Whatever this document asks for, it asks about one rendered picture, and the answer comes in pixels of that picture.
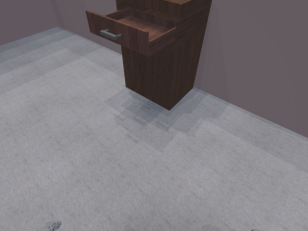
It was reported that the drawer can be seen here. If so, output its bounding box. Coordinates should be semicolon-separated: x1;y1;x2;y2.
86;7;177;57

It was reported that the left robot hand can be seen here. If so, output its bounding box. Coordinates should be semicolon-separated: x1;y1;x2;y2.
37;220;62;231

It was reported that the handle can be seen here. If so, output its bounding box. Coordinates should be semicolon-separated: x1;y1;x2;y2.
100;29;122;40

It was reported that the cabinet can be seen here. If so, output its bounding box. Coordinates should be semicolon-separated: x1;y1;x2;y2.
115;0;212;111

